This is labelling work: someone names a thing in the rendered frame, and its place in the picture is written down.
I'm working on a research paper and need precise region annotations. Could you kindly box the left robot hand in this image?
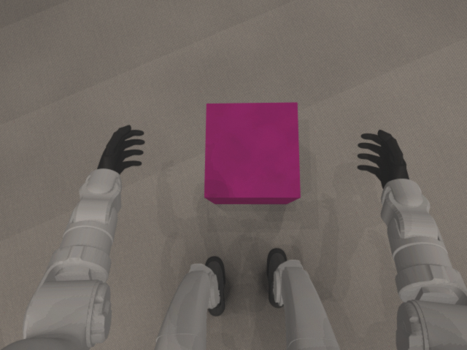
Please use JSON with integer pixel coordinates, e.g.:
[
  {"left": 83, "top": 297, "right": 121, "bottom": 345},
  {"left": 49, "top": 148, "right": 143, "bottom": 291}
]
[{"left": 97, "top": 125, "right": 144, "bottom": 174}]

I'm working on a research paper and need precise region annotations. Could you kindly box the robot right thigh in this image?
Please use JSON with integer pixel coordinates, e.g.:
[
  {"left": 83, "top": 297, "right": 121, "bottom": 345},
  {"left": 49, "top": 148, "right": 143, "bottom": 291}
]
[{"left": 274, "top": 267, "right": 340, "bottom": 350}]

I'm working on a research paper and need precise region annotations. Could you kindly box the right robot hand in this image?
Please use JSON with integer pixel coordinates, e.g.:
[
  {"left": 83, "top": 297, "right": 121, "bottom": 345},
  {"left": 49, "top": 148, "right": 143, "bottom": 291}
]
[{"left": 358, "top": 130, "right": 409, "bottom": 189}]

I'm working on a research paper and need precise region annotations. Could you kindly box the robot right upper arm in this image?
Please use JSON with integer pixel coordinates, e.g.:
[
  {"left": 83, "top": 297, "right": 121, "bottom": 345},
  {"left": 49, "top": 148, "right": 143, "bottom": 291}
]
[{"left": 395, "top": 300, "right": 467, "bottom": 350}]

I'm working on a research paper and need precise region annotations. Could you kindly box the robot right foot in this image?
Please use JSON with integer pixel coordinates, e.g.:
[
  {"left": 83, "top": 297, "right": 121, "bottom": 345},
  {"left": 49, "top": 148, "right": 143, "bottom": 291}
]
[{"left": 267, "top": 248, "right": 287, "bottom": 308}]

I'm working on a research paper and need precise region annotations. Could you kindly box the right robot forearm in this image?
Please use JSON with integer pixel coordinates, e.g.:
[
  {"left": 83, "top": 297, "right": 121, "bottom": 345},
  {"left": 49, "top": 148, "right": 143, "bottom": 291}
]
[{"left": 381, "top": 179, "right": 467, "bottom": 306}]

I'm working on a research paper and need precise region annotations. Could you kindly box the carton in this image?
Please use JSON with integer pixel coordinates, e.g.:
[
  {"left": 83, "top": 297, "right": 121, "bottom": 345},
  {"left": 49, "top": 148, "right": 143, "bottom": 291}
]
[{"left": 204, "top": 102, "right": 301, "bottom": 204}]

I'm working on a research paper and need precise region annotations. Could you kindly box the left robot forearm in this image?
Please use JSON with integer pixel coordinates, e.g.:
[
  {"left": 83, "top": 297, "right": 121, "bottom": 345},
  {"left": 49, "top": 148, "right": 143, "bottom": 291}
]
[{"left": 23, "top": 168, "right": 122, "bottom": 339}]

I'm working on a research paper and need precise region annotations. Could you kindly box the robot left upper arm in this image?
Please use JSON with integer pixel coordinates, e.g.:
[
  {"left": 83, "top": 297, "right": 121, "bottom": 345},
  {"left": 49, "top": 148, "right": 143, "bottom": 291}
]
[{"left": 1, "top": 279, "right": 112, "bottom": 350}]

